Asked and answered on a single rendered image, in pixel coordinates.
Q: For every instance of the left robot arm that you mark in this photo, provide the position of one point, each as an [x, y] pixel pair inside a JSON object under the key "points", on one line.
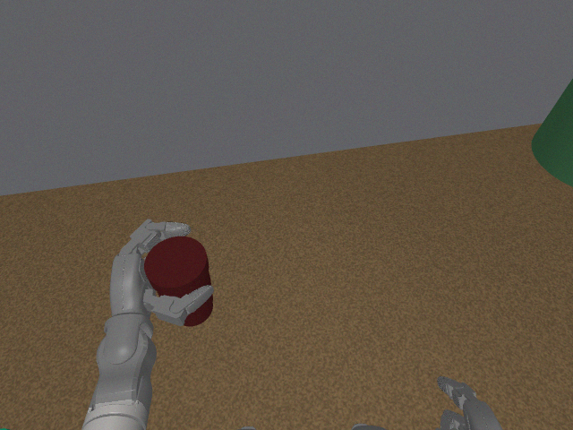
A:
{"points": [[125, 357]]}

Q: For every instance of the left robot hand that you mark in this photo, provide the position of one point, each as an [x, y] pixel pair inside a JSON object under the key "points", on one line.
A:
{"points": [[130, 289]]}

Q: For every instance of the right robot hand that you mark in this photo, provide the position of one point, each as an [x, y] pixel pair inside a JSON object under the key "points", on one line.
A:
{"points": [[477, 414]]}

